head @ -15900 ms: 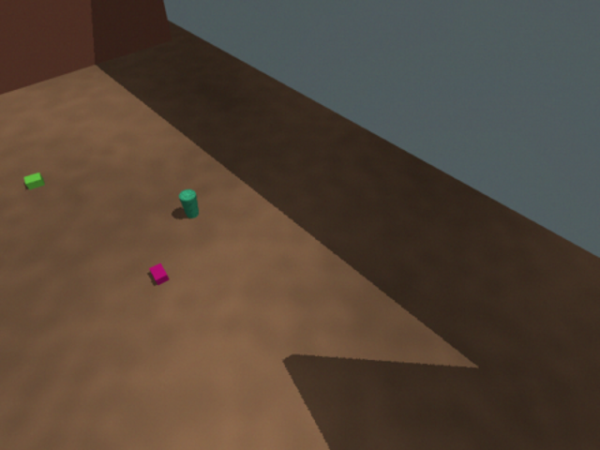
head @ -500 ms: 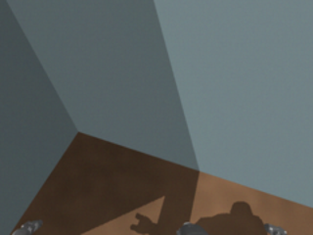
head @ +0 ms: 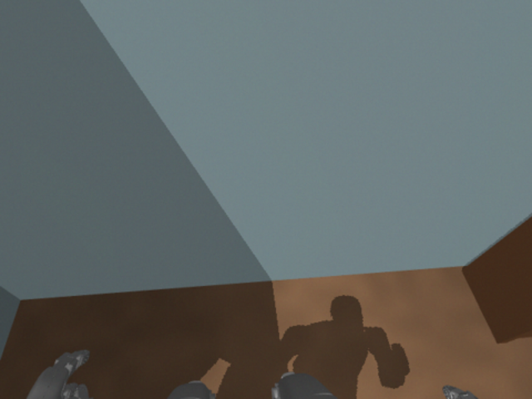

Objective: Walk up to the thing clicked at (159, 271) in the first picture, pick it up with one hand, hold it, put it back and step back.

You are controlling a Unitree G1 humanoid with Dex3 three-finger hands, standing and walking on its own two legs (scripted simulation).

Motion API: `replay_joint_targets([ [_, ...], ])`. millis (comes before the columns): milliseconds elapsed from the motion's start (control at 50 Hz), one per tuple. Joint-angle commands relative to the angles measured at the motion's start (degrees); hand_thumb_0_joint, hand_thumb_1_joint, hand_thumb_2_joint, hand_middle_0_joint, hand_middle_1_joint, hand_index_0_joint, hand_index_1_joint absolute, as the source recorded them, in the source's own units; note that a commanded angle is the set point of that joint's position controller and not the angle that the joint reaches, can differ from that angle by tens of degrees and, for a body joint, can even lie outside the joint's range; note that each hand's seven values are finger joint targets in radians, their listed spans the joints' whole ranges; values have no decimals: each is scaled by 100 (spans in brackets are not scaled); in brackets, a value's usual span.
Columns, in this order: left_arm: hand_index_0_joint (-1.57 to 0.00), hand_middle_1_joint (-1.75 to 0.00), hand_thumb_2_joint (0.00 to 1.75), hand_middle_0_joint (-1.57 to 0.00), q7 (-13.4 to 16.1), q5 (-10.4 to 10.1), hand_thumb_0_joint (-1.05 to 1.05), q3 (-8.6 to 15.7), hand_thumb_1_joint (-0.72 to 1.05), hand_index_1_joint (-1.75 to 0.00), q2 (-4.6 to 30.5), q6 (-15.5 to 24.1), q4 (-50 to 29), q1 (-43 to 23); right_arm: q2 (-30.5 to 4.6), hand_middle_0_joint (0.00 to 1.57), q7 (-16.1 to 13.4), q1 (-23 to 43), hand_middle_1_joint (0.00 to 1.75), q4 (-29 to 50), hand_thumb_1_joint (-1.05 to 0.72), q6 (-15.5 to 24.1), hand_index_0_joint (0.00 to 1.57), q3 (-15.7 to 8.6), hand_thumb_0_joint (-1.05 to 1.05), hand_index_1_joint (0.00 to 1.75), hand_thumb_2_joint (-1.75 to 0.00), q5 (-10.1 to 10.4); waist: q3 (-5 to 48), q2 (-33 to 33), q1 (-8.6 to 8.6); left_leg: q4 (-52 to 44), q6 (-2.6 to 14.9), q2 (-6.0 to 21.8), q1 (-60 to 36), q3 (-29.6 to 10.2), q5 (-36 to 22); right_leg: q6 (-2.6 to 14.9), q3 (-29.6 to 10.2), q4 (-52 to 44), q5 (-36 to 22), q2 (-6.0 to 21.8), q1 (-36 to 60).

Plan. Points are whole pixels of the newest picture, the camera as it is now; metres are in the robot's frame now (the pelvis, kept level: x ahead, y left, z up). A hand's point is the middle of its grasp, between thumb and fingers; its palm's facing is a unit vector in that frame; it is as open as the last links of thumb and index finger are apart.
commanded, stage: walk up
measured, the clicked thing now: out of the picture -0.31 -1.50 -0.73
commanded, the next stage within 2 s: none
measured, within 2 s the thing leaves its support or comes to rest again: neither
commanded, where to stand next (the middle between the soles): +0.05 -0.05 m, yaw -27 degrees
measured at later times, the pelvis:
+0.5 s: pelvis +0.01 -0.02 -0.01, yaw -16 degrees
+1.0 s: pelvis +0.00 -0.01 +0.01, yaw -39 degrees
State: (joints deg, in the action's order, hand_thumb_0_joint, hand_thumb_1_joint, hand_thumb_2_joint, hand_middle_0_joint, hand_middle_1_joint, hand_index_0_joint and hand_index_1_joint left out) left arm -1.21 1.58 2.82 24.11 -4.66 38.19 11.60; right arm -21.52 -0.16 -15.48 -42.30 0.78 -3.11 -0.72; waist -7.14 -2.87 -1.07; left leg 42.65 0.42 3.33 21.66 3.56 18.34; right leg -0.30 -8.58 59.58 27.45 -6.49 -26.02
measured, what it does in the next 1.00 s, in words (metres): steps on the spot, turning right: right foot, then left foot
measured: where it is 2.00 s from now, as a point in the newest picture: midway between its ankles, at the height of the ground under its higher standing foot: outside the picture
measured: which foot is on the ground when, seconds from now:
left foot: down 0.00-0.26, up 0.28-0.50, down 0.52-0.80, up 0.82-1.00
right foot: up 0.00-0.24, down 0.26-0.54, up 0.56-0.78, down 0.80-1.00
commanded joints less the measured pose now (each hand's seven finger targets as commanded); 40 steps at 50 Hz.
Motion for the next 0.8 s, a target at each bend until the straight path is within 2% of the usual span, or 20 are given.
replay_joint_targets([
  [0, -20, -30, 90, -20, -78, -66, 0, 576, 90, -30, 1247, 171, -293, 336, -1758, 20, -224, 67, 30, 531, -90, 240, 20, -572, 0, 30, -90, -25, 339, 1037, 100, -2325, 1061, 1625, -255, -1642, -278, 53, -22, 1309, -324, 512, -606],
  [40, -20, -30, 90, -20, -218, -136, 0, 551, 90, -30, 1097, 187, -238, 431, -1809, 20, -182, -17, 30, 477, -90, 258, 20, -549, 0, 30, -90, -79, 498, 1528, 28, -2134, 892, 1288, -641, -1002, -93, -18, 267, 417, -470, 597, -563],
  [100, -20, -30, 90, -20, -269, -103, 0, 502, 90, -30, 975, 253, -318, 95, -1951, 20, -126, -400, 30, 489, -90, 253, 20, -581, 0, 30, -90, -141, 792, 1541, -221, -1806, 1100, 1553, -1251, -764, -576, -93, 647, -605, 131, 708, -442],
  [160, -20, -30, 90, -20, -132, -102, 0, 498, 90, -30, 930, 351, -47, 376, -1937, 20, -63, -344, 30, 537, -90, 174, 20, -554, 0, 30, -90, -108, 1010, 1607, -119, -1021, 1022, 1566, -909, -363, -2196, 11, 1164, -1557, -80, 523, 501],
  [200, -20, -30, 90, -20, -40, -87, 0, 521, 90, -30, 883, 405, 226, 864, -1839, 20, -43, -84, 30, 595, -90, 68, 20, -508, 0, 30, -90, -27, 1063, 1414, 188, -318, 759, 1383, -527, -58, -1794, 135, 1447, -2686, -977, 312, 1181],
  [220, -20, -30, 90, -20, 12, -51, 0, 613, 90, -30, 1098, 465, 349, 1074, -1570, 20, -31, -174, 30, 608, -90, 22, 20, -417, 0, 30, -90, -17, 1121, 814, 291, 494, 528, 1128, -20, 157, -1154, 221, 1107, -3090, -974, 350, 1801],
  [240, -20, -30, 90, -20, 73, 37, 0, 773, 90, -30, 1667, 532, 294, 1140, -1167, 20, -16, -200, 30, 720, -90, -2, 20, -279, 0, 30, -90, 35, 931, -639, 371, 1747, 205, 555, 1282, 328, 89, 628, -1042, -3598, -964, 1469, 2202],
  [260, -20, -30, 90, -20, 98, 51, 0, 784, 90, -30, 2048, 551, 82, 873, -1183, 20, -100, 371, 30, 874, -90, -32, 20, -271, 0, 30, -90, 106, 699, -1243, 434, 2058, -27, 13, 1892, -40, 1791, 1546, -2762, -3822, -1355, 2458, 1606],
  [280, -20, -30, 90, -20, 103, 26, 0, 757, 90, -30, 2028, 540, 34, 762, -1489, 20, -165, 521, 30, 757, -90, -18, 20, -363, 0, 30, -90, 81, 560, -829, 437, 2367, -58, 225, 1546, -500, 1943, 1858, -2822, -3686, -1729, 2643, 1133],
  [340, -20, -30, 90, -20, 198, -38, 0, 548, 90, -30, 1522, 569, 53, 242, -1415, 20, -124, -90, 30, 227, -90, 64, 20, -302, 0, 30, -90, 111, 683, -704, 21, 1950, 33, 210, 1060, -397, 1046, 1328, -1347, -2914, -2712, 1791, 1068],
  [440, -20, -30, 90, -20, 242, -51, 0, 441, 90, -30, 1468, 581, 66, 289, -1331, 20, -76, -125, 30, 107, -90, 118, 20, -303, 0, 30, -90, 28, 779, -800, 41, 560, 110, -117, 74, -188, 792, 1284, -1164, -2312, -3545, 1556, 633],
  [480, -20, -30, 90, -20, 250, -152, 0, 358, 90, -30, 1287, 527, 18, 181, -1331, 20, -77, -508, 30, -36, -90, 184, 20, -348, 0, 30, -90, -35, 949, -459, -196, -807, 224, -273, -911, -183, -189, 901, -800, -1641, -3480, 1293, 210],
  [500, -20, -30, 90, -20, 260, -194, 0, 278, 90, -30, 984, 523, -67, 168, -1600, 20, -101, -597, 30, -40, -90, 222, 20, -425, 0, 30, -90, -131, 1050, 260, -224, -1381, 418, 452, -1277, -1341, -449, 511, -546, -903, -2687, 894, -271],
  [520, -20, -30, 90, -20, 292, -225, 0, 199, 90, -30, 791, 511, -53, 357, -2142, 20, -86, -283, 30, 71, -90, 234, 20, -529, 0, 30, -90, -89, 978, 1427, -122, -2005, 1106, 1920, -1362, -3138, -587, 191, 172, -97, -471, 15, -952],
  [540, -20, -30, 90, -20, 380, -136, 0, 315, 90, -30, 1258, 510, 104, 239, -2283, 20, -34, -58, 30, 105, -90, 233, 20, -586, 0, 30, -90, -20, 844, 1349, -154, -2074, 1802, 2577, -897, -3753, -773, 105, -42, 560, 846, 284, -679],
  [640, -20, -30, 90, -20, 163, -174, 0, 373, 90, -30, 1082, 579, 420, 406, -1832, 20, -65, 285, 30, 51, -90, 220, 20, -417, 0, 30, -90, -78, 399, 1446, 54, -1547, 1113, 1340, -447, -1362, -1326, 160, 609, -223, 176, 560, -159],
  [720, -20, -30, 90, -20, 104, -129, 0, 367, 90, -30, 831, 472, 388, 758, -1558, 20, 183, 1162, 30, 437, -90, -2, 20, -469, 0, 30, -90, -221, 969, 2068, 208, -1081, 1014, 1528, -1049, -434, -1314, 40, 1203, -1714, -658, 553, 455],
  [740, -20, -30, 90, -20, 139, -84, 0, 426, 90, -30, 936, 531, 465, 819, -1406, 20, 193, 967, 30, 427, -90, -82, 20, -452, 0, 30, -90, -197, 1134, 1552, 191, -331, 810, 1285, -644, -160, -1080, 69, 1004, -2450, -767, 396, 1189],
  [760, -20, -30, 90, -20, 181, -4, 0, 546, 90, -30, 1181, 609, 501, 1022, -1222, 20, 215, 783, 30, 386, -90, -169, 20, -408, 0, 30, -90, -121, 1181, 671, 317, 1049, 500, 852, 34, 199, -393, 313, 7, -3266, -692, 523, 1913],
  [780, -20, -30, 90, -20, 237, 102, 0, 657, 90, -30, 1796, 697, 345, 967, -872, 20, 237, 911, 30, 582, -90, -222, 20, -281, 0, 30, -90, -21, 848, -849, 307, 1942, 41, 31, 1618, 346, 1187, 902, -2522, -3774, -1222, 1671, 2283],
])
